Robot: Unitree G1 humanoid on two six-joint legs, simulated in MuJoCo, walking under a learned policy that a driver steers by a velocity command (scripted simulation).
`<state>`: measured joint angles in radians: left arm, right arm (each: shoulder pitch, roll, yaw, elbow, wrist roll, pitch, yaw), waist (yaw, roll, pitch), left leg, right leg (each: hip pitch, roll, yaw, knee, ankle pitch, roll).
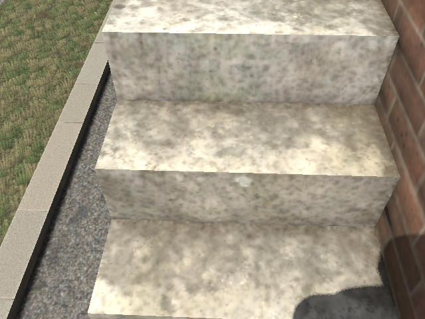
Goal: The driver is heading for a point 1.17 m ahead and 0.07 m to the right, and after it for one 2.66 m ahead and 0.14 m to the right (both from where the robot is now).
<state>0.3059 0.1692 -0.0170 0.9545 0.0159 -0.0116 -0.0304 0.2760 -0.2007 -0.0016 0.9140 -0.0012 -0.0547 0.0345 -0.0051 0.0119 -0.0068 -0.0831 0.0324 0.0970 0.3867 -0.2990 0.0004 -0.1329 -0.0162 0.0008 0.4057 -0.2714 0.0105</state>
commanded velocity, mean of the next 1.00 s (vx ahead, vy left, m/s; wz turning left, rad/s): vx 0.50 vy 0.00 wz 0.00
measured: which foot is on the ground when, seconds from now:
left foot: down 0.00-1.00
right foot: down 0.00-1.00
